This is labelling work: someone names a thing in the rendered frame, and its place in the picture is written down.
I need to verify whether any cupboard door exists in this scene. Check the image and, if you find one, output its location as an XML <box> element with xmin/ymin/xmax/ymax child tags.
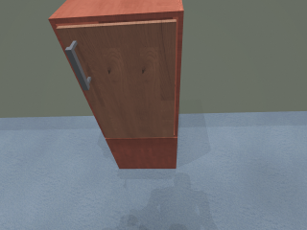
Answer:
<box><xmin>57</xmin><ymin>19</ymin><xmax>177</xmax><ymax>139</ymax></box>

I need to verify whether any handle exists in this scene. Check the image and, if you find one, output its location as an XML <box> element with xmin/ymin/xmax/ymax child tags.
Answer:
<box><xmin>64</xmin><ymin>40</ymin><xmax>91</xmax><ymax>91</ymax></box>

